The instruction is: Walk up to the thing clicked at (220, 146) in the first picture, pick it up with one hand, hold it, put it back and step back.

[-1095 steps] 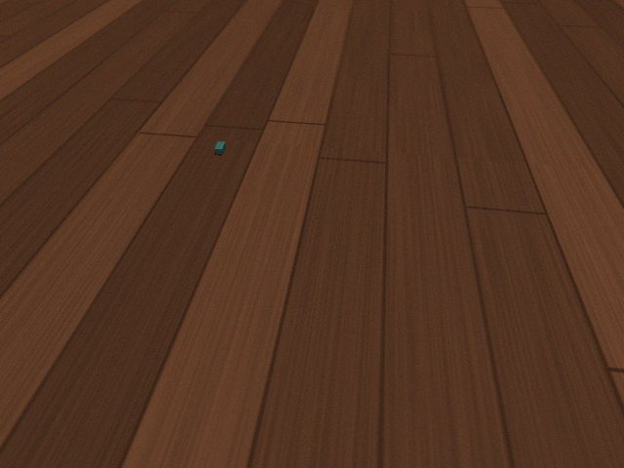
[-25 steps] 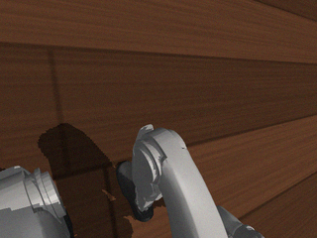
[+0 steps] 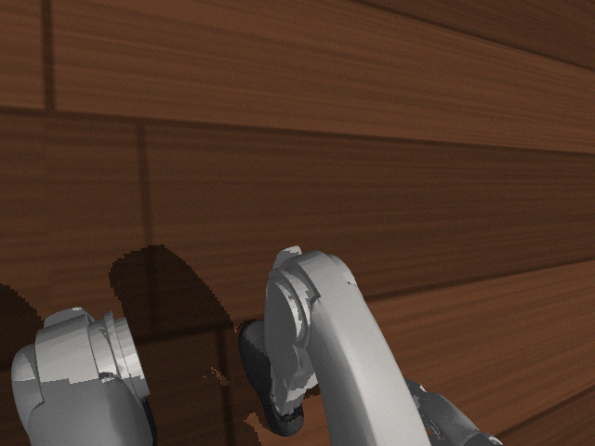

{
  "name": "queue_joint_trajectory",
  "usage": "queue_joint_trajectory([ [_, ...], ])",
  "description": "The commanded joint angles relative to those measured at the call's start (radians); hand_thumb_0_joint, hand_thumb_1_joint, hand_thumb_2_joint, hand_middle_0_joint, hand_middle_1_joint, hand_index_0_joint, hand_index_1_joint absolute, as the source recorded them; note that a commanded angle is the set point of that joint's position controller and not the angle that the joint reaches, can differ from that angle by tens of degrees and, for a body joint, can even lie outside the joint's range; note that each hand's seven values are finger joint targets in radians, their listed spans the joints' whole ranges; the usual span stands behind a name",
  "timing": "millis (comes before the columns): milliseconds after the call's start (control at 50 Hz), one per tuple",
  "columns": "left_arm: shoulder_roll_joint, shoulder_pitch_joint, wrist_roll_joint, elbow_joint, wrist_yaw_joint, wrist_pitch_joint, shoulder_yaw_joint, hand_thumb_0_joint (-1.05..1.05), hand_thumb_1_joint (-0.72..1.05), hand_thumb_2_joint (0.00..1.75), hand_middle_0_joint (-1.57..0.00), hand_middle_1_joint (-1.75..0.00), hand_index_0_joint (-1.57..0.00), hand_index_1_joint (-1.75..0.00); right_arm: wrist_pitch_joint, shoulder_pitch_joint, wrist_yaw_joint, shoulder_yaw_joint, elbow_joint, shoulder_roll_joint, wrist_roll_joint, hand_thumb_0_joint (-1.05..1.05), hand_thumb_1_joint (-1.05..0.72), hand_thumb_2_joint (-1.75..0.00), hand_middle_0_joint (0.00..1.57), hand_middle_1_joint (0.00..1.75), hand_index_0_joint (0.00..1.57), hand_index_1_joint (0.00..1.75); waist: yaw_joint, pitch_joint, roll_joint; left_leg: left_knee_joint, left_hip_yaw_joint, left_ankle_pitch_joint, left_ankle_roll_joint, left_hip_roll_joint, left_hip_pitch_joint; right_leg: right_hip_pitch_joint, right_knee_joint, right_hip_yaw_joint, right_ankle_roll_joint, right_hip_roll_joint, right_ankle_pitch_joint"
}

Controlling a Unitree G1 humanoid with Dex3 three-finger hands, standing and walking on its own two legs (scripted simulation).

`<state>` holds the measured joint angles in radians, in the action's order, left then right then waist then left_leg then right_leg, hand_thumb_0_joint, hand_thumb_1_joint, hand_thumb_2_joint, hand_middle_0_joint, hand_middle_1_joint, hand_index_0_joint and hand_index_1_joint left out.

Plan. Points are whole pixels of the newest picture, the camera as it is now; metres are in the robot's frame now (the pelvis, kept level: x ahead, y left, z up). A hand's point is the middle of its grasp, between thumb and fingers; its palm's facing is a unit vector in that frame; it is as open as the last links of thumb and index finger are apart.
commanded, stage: settle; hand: left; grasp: from above
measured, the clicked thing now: out of the picture +0.47 +0.36 -0.24
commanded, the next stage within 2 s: lift in 0.44 s
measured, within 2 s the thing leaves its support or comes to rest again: neither
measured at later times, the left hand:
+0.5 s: hand out of the picture +0.43 +0.35 -0.13, palm faces -0.43 -0.02 -0.90, open 7.0 cm
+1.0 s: hand out of the picture +0.37 +0.35 -0.02, palm faces -0.50 -0.09 -0.86, open 7.1 cm
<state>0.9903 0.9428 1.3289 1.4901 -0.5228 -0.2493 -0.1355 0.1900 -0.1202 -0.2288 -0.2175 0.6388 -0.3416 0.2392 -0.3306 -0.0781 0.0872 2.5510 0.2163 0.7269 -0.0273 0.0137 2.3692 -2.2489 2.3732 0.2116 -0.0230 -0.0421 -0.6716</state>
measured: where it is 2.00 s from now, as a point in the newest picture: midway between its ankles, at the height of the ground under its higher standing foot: (214, 432)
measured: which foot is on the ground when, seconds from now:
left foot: down 0.00-1.00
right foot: down 0.00-1.00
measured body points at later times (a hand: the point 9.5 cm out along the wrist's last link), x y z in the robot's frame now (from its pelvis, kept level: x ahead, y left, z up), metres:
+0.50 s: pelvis -0.01 -0.01 +0.02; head +0.22 +0.10 +0.39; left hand +0.45 +0.35 -0.08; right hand +0.09 -0.28 -0.07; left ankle +0.06 +0.12 -0.27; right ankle +0.11 -0.11 -0.27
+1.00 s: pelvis -0.01 +0.00 +0.09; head +0.19 +0.08 +0.49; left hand +0.39 +0.35 +0.03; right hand +0.10 -0.27 -0.02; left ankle +0.06 +0.12 -0.27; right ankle +0.11 -0.11 -0.27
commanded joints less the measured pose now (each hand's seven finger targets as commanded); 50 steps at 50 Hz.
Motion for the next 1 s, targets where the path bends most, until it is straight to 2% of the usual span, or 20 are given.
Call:
queue_joint_trajectory([
  [0,0.118,0.212,-0.076,-0.195,0.086,0.026,0.029,0.0,0.83,0.09,-1.15,-0.15,-1.19,-0.11,-0.034,-0.178,0.009,0.146,-0.02,-0.308,-0.043,0.0,-0.91,-0.9,0.2,0.3,0.2,0.3,0.0,0.672,-0.546,-0.317,-0.076,-0.297,0.026,0.013,-0.553,0.305,-0.222,0.029,0.067,-0.034,0.287],
  [20,0.148,0.178,-0.086,-0.184,0.11,0.028,0.004,0.0,0.8,0.06,-1.13,-0.13,-1.17,-0.1,-0.044,-0.206,0.013,0.162,0.001,-0.313,-0.052,0.0,-0.91,-0.9,0.2,0.3,0.2,0.3,0.009,0.666,-0.507,-0.32,-0.075,-0.283,0.019,0.014,-0.537,0.306,-0.229,0.024,0.066,-0.032,0.277],
  [40,0.087,0.194,-0.093,-0.221,0.14,0.023,0.055,0.0,0.8,0.07,-1.15,-0.12,-1.18,-0.09,-0.054,-0.198,0.014,0.158,-0.022,-0.301,-0.059,0.0,-0.91,-0.9,0.2,0.3,0.2,0.3,0.005,0.677,-0.48,-0.32,-0.083,-0.283,0.014,0.009,-0.513,0.329,-0.243,0.018,0.064,-0.032,0.285],
  [60,0.12,0.172,-0.099,-0.225,0.165,0.021,0.035,0.0,0.8,0.06,-1.15,-0.1,-1.18,-0.07,-0.065,-0.214,0.018,0.165,-0.011,-0.303,-0.069,0.0,-0.91,-0.9,0.2,0.3,0.2,0.3,0.007,0.67,-0.429,-0.315,-0.083,-0.277,0.006,0.007,-0.501,0.335,-0.249,0.012,0.06,-0.032,0.283],
  [80,0.077,0.251,-0.108,-0.316,0.194,0.004,0.082,0.0,0.83,0.06,-1.17,-0.11,-1.2,-0.08,-0.072,-0.197,0.024,0.159,-0.035,-0.296,-0.075,0.0,-0.92,-0.9,0.2,0.3,0.2,0.3,0.005,0.685,-0.423,-0.31,-0.09,-0.265,0.004,0.001,-0.478,0.347,-0.26,0.008,0.065,-0.029,0.271],
  [100,0.088,0.267,-0.113,-0.352,0.213,-0.012,0.088,0.0,0.81,0.04,-1.16,-0.1,-1.19,-0.07,-0.084,-0.22,0.028,0.157,-0.01,-0.275,-0.078,0.0,-0.92,-0.9,0.2,0.3,0.2,0.3,0.017,0.71,-0.416,-0.314,-0.096,-0.255,0.0,0.0,-0.477,0.386,-0.266,-0.001,0.057,-0.031,0.268],
  [140,0.158,0.247,-0.116,-0.354,0.232,-0.033,0.044,0.0,0.83,0.03,-1.18,-0.08,-1.22,-0.05,-0.101,-0.226,0.044,0.167,-0.021,-0.29,-0.087,0.0,-0.92,-0.9,0.2,0.3,0.2,0.3,0.038,0.716,-0.375,-0.306,-0.103,-0.251,0.001,-0.005,-0.458,0.407,-0.279,-0.011,0.061,-0.026,0.247],
  [160,0.144,0.261,-0.127,-0.371,0.24,-0.048,0.043,0.0,0.83,0.04,-1.19,-0.07,-1.22,-0.04,-0.109,-0.233,0.051,0.167,-0.021,-0.286,-0.089,0.0,-0.92,-0.91,0.2,0.3,0.2,0.3,0.038,0.731,-0.353,-0.306,-0.104,-0.244,0.001,-0.008,-0.457,0.414,-0.283,-0.015,0.061,-0.024,0.239],
  [260,0.183,0.277,-0.092,-0.391,0.231,-0.101,-0.001,0.0,0.86,0.05,-1.22,-0.04,-1.24,-0.02,-0.149,-0.228,0.079,0.163,-0.017,-0.263,-0.092,0.0,-0.91,-0.9,0.2,0.3,0.2,0.3,0.072,0.738,-0.382,-0.322,-0.116,-0.231,0.004,-0.021,-0.489,0.391,-0.298,-0.023,0.069,-0.019,0.199],
  [320,0.181,0.268,-0.062,-0.371,0.22,-0.11,-0.002,0.0,0.87,0.1,-1.23,-0.05,-1.25,-0.03,-0.164,-0.22,0.088,0.163,-0.016,-0.249,-0.092,0.0,-0.91,-0.9,0.2,0.3,0.2,0.3,0.088,0.743,-0.431,-0.351,-0.117,-0.224,0.009,-0.02,-0.544,0.342,-0.289,-0.021,0.074,-0.018,0.185],
  [440,0.114,0.308,-0.052,-0.363,0.205,-0.086,0.052,0.0,0.92,0.16,-1.26,-0.08,-1.27,-0.07,-0.187,-0.216,0.107,0.178,-0.007,-0.231,-0.101,0.0,-0.91,-0.9,0.2,0.3,0.2,0.3,0.081,0.764,-0.435,-0.398,-0.124,-0.178,0.0,-0.019,-0.553,0.298,-0.308,-0.026,0.073,-0.018,0.163],
  [520,0.07,0.331,-0.076,-0.369,0.214,-0.062,0.086,0.0,0.93,0.1,-1.28,-0.14,-1.31,-0.11,-0.189,-0.235,0.116,0.189,0.007,-0.226,-0.111,0.0,-0.94,-0.91,0.2,0.3,0.2,0.3,0.065,0.753,-0.417,-0.424,-0.121,-0.175,-0.002,-0.019,-0.564,0.292,-0.32,-0.027,0.068,-0.013,0.174],
  [540,0.053,0.308,-0.085,-0.347,0.224,-0.056,0.094,0.0,0.85,0.18,-1.2,-0.06,-1.23,-0.03,-0.187,-0.244,0.118,0.194,0.007,-0.23,-0.113,0.0,-0.89,-0.9,0.2,0.3,0.2,0.3,0.061,0.729,-0.398,-0.433,-0.113,-0.174,0.0,-0.022,-0.568,0.285,-0.327,-0.026,0.071,-0.009,0.17],
  [560,0.069,0.324,-0.092,-0.389,0.232,-0.053,0.085,0.0,0.88,0.12,-1.25,-0.12,-1.27,-0.1,-0.188,-0.251,0.12,0.197,0.006,-0.228,-0.115,0.0,-0.94,-0.91,0.2,0.3,0.2,0.3,0.068,0.761,-0.411,-0.439,-0.117,-0.187,-0.001,-0.02,-0.589,0.306,-0.331,-0.03,0.068,-0.007,0.183],
  [620,0.104,0.291,-0.113,-0.432,0.267,-0.028,0.057,0.0,0.82,0.19,-1.19,-0.12,-1.21,-0.1,-0.195,-0.267,0.123,0.217,0.0,-0.226,-0.129,0.0,-0.92,-0.91,0.2,0.3,0.2,0.3,0.109,0.862,-0.442,-0.461,-0.126,-0.257,0.002,-0.022,-0.664,0.36,-0.34,-0.044,0.07,-0.001,0.235],
  [680,0.073,0.262,-0.156,-0.501,0.317,-0.004,0.055,0.0,0.82,0.22,-1.2,-0.12,-1.21,-0.11,-0.204,-0.271,0.123,0.238,-0.014,-0.221,-0.143,0.0,-0.92,-0.91,0.2,0.3,0.2,0.3,0.127,0.896,-0.465,-0.504,-0.114,-0.295,0.006,-0.022,-0.738,0.363,-0.358,-0.054,0.072,0.006,0.251],
  [840,0.053,0.111,-0.217,-0.666,0.433,-0.025,0.026,0.0,0.81,0.28,-1.2,-0.12,-1.2,-0.12,-0.247,-0.252,0.143,0.279,-0.041,-0.191,-0.174,0.0,-0.92,-0.91,0.2,0.3,0.2,0.3,0.178,0.897,-0.379,-0.6,-0.131,-0.204,-0.007,-0.028,-0.733,0.436,-0.448,-0.096,0.075,0.01,0.18],
  [860,0.043,0.102,-0.23,-0.679,0.444,-0.034,0.035,0.0,0.79,0.29,-1.2,-0.13,-1.2,-0.13,-0.248,-0.247,0.146,0.279,-0.049,-0.184,-0.178,0.0,-0.92,-0.91,0.2,0.3,0.2,0.3,0.169,0.885,-0.369,-0.611,-0.135,-0.187,-0.009,-0.027,-0.72,0.455,-0.46,-0.101,0.073,0.008,0.173],
  [960,0.0,0.035,-0.281,-0.756,0.468,-0.071,0.043,0.0,0.75,0.27,-1.16,-0.14,-1.16,-0.14,-0.242,-0.227,0.17,0.287,-0.051,-0.164,-0.197,0.0,-0.92,-0.91,0.2,0.3,0.2,0.3,0.18,0.856,-0.304,-0.68,-0.135,-0.135,-0.017,-0.023,-0.751,0.504,-0.532,-0.115,0.064,0.008,0.15],
  [980,0.026,0.036,-0.281,-0.785,0.466,-0.076,0.027,0.0,0.75,0.26,-1.15,-0.14,-1.16,-0.14,-0.24,-0.229,0.175,0.289,-0.055,-0.162,-0.201,0.0,-0.91,-0.91,0.2,0.3,0.2,0.3,0.19,0.878,-0.305,-0.701,-0.134,-0.122,-0.019,-0.02,-0.771,0.527,-0.545,-0.117,0.062,0.006,0.144],
])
